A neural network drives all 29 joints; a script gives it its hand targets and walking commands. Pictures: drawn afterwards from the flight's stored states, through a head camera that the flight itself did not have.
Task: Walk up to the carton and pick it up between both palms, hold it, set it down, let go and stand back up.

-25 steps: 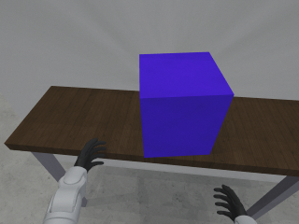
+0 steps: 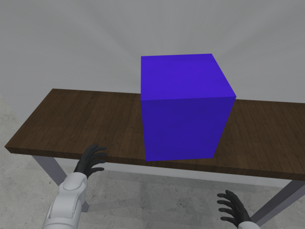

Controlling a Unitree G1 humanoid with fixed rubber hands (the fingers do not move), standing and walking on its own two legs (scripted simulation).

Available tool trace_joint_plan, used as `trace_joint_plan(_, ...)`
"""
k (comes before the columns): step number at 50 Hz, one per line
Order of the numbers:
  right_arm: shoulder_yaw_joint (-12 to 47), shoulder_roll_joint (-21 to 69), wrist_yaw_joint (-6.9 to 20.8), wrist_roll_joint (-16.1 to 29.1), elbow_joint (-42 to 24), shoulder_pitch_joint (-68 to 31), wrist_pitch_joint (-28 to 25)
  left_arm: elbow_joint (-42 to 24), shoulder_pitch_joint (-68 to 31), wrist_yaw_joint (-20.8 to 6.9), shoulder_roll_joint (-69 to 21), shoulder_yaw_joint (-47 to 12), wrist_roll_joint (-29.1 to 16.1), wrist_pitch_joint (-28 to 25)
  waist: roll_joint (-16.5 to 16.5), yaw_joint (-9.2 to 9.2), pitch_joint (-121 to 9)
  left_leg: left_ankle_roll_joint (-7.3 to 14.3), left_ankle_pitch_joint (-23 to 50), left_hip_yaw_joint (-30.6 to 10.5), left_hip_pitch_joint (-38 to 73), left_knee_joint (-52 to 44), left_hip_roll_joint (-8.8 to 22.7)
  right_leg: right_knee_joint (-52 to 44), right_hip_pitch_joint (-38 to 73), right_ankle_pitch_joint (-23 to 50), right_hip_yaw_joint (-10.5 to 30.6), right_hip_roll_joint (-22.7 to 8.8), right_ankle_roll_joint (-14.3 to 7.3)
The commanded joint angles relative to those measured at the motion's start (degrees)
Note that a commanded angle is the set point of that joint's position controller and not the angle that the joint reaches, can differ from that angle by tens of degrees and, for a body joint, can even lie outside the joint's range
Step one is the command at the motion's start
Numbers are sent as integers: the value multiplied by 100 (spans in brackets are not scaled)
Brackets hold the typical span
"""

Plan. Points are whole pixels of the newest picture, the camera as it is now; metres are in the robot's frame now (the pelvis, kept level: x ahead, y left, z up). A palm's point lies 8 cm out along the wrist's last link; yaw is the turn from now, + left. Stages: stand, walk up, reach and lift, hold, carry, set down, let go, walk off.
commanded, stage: set down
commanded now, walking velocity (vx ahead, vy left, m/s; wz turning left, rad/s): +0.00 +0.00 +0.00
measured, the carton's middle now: (177, 108) +0.42 -0.03 +0.09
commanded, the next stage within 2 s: let go in 0.24 s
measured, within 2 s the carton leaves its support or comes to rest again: neither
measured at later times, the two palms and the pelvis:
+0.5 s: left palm out of the picture +0.12 +0.21 -0.11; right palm (247, 227) +0.16 -0.22 -0.08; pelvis +0.00 +0.00 +0.00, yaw +1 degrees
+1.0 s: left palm (72, 217) +0.16 +0.26 -0.11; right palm out of the picture +0.14 -0.24 -0.11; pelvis +0.03 +0.01 -0.01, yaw +1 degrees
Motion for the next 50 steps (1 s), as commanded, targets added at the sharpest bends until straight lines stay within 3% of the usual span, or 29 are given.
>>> trace_joint_plan(1,-299,-437,-51,-107,-735,-615,-209,1103,596,97,496,30,142,698,-987,4,724,151,-355,278,-567,-350,-234,-710,-740,-1009,-41,-9,14)
trace_joint_plan(3,-237,-404,-71,-117,-753,-576,-219,1186,689,95,498,71,147,700,-1107,49,802,164,-229,303,-503,-344,-226,-752,-790,-875,-48,14,25)
trace_joint_plan(7,-214,-452,-97,-72,-734,-545,-222,1236,731,50,484,92,178,690,-1041,63,708,150,-96,303,-499,-297,-253,-717,-690,-762,-49,15,36)
trace_joint_plan(10,-202,-409,-32,-56,-583,-669,-192,1169,574,88,472,69,240,662,-838,82,821,138,-248,274,-561,-362,-201,-689,-762,-965,-72,17,-31)
trace_joint_plan(12,-237,-428,-28,-77,-557,-594,-210,1106,605,101,477,23,227,663,-911,37,894,139,-387,263,-519,-379,-203,-709,-799,-1071,-72,13,-17)
trace_joint_plan(14,-329,-452,37,-99,-474,-677,-300,864,410,186,466,1,193,497,-676,56,620,92,-258,237,-650,-320,-148,-565,-775,-973,-97,38,-65)
trace_joint_plan(15,-390,-462,91,-124,-444,-635,-426,682,258,241,515,-28,117,276,-667,16,400,83,-192,224,-701,-260,-125,-461,-765,-887,-99,30,-58)
trace_joint_plan(18,-608,-383,318,-327,-40,-839,-1153,346,-138,584,690,-280,-38,-945,-40,-182,-446,10,-193,95,-1036,-44,-8,7,-779,-537,-162,24,-93)
trace_joint_plan(19,-657,-400,403,-346,139,-1051,-1414,348,-170,752,768,-326,-25,-1365,303,-184,-717,-35,-64,76,-1118,19,-6,134,-717,-391,-138,33,-127)
trace_joint_plan(20,-719,-387,434,-377,325,-1121,-1614,395,-84,885,839,-381,8,-1671,397,-309,-894,-38,58,19,-1127,75,8,203,-681,-166,-102,29,-122)
trace_joint_plan(23,-708,-303,425,-330,919,-1182,-2053,518,240,1069,1008,-324,35,-2157,455,-399,-1491,-103,835,-27,-744,430,-104,309,-742,569,-45,-15,-129)
trace_joint_plan(28,-446,-399,368,-137,1803,-1046,-2484,719,797,910,958,-242,96,-2042,236,-436,-1551,-162,1927,-25,-313,698,-291,219,-576,1663,-34,21,-58)
trace_joint_plan(29,-417,-426,331,-131,1952,-1022,-2520,918,886,807,911,-262,87,-1960,69,-527,-1464,-147,2006,-45,-251,742,-321,169,-555,1822,-49,26,-14)
trace_joint_plan(33,-241,-470,143,-164,2068,-1045,-2577,1367,969,428,933,-176,8,-1628,-456,-465,-1075,-88,2079,-47,-120,656,-364,-46,-484,2128,-78,52,57)
trace_joint_plan(37,-114,-414,11,-152,1687,-1208,-2511,1542,746,159,1025,-85,-72,-1373,-710,-254,-599,-62,1960,-33,-46,482,-350,-221,-478,1857,-132,69,72)
trace_joint_plan(38,-480,-823,-32,-429,1733,-778,-1897,1476,1094,344,1288,-88,-136,-1709,-1208,-154,-274,202,1570,-500,-1358,752,272,251,-794,1557,54,-332,40)
trace_joint_plan(39,-470,-895,-30,-427,1646,-564,-1591,1494,1092,396,1354,-58,-180,-1828,-1315,-264,67,249,715,-525,-1565,600,306,137,-1176,674,318,-415,-10)
trace_joint_plan(40,-450,-805,-22,-419,1608,-463,-1430,1529,1050,409,1420,-44,-212,-1906,-1231,-329,366,267,155,-541,-1658,497,319,-73,-1543,-81,512,-491,-28)
trace_joint_plan(41,-442,-773,-4,-464,1529,-454,-1367,1564,1024,426,1453,-15,-180,-1972,-1182,-324,367,300,90,-562,-1512,470,352,-66,-1600,-127,567,-512,-42)
trace_joint_plan(45,-572,-895,70,-375,1330,-320,-1387,1484,1190,429,1354,-41,-75,-2172,-405,-360,-555,393,1011,-629,-1269,682,395,497,-966,994,431,-548,-76)
trace_joint_plan(50,-644,-849,139,-316,1156,-308,-1313,1491,1230,464,1458,-49,-67,-2203,117,-357,-1389,435,1815,-575,-1088,931,404,892,-477,1603,367,-592,-64)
